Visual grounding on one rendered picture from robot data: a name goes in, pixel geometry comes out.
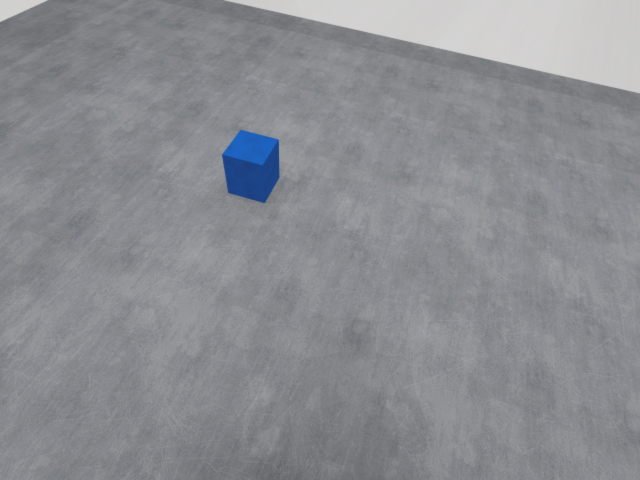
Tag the carton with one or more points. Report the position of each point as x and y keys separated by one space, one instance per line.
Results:
x=251 y=164

